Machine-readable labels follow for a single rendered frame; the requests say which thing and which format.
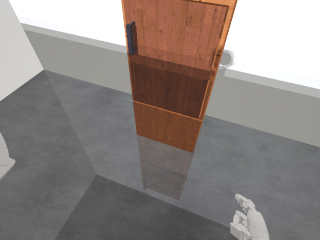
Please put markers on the handle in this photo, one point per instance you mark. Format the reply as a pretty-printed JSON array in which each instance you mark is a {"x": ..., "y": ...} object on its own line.
[{"x": 130, "y": 40}]

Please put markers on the robot right hand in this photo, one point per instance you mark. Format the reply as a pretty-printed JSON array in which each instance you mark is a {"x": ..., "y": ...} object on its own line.
[{"x": 251, "y": 226}]

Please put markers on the robot left hand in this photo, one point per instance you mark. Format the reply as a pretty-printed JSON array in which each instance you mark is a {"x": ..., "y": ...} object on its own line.
[{"x": 6, "y": 163}]

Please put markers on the cupboard door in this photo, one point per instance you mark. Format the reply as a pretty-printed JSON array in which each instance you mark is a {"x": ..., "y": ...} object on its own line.
[{"x": 176, "y": 44}]

